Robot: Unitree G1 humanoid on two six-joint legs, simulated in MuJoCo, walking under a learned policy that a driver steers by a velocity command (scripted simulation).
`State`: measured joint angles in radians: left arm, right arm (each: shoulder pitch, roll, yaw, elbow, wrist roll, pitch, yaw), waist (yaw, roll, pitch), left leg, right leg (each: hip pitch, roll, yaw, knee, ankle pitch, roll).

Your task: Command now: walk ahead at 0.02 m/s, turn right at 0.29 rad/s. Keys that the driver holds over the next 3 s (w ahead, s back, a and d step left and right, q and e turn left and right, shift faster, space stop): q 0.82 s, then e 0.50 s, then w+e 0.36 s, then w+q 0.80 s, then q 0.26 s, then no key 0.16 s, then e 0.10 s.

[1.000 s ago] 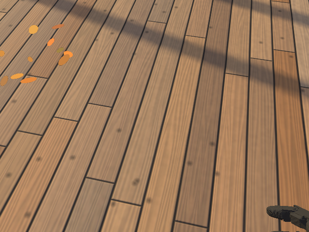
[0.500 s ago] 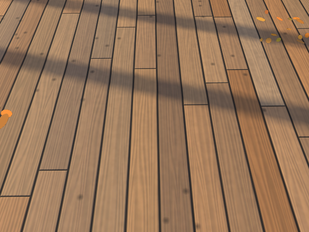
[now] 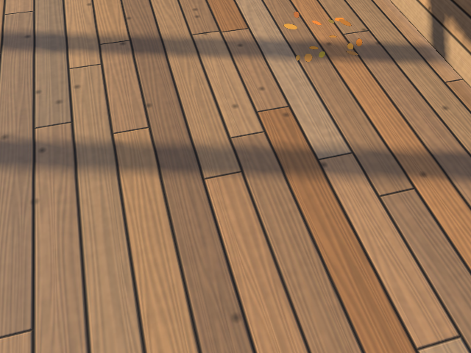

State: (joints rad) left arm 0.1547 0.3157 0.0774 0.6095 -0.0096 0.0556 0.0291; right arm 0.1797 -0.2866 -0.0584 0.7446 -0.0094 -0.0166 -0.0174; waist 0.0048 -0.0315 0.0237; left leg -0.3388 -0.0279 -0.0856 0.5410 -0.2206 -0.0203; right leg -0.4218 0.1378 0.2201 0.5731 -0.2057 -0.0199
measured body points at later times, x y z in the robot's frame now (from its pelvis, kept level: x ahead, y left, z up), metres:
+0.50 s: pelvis -0.01 +0.01 +0.01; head +0.03 +0.01 +0.46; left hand +0.08 +0.31 -0.09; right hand +0.18 -0.26 -0.09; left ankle -0.03 +0.13 -0.67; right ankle -0.02 -0.13 -0.73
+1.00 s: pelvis -0.02 +0.06 +0.01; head -0.01 +0.08 +0.46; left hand -0.01 +0.37 -0.11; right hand +0.24 -0.11 -0.07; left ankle -0.03 +0.15 -0.73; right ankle +0.05 -0.08 -0.70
